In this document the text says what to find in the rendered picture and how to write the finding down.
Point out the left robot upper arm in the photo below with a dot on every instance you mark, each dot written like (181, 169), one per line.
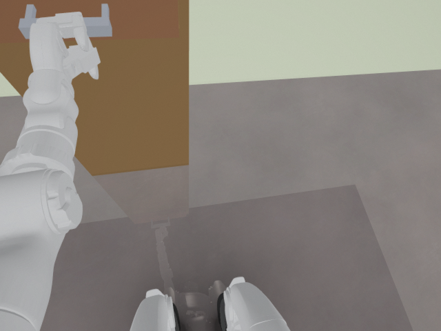
(37, 209)

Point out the right robot shin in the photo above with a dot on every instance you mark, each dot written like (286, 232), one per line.
(234, 326)

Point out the left robot hand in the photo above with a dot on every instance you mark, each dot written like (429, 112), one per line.
(48, 50)

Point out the handle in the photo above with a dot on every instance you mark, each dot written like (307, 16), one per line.
(96, 26)

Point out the left robot forearm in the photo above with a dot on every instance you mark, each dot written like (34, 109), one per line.
(49, 135)

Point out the left robot thigh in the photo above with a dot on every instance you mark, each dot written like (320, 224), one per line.
(155, 313)

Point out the cabinet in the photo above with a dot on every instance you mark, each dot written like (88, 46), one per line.
(136, 115)

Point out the drawer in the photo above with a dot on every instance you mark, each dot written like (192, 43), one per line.
(130, 19)

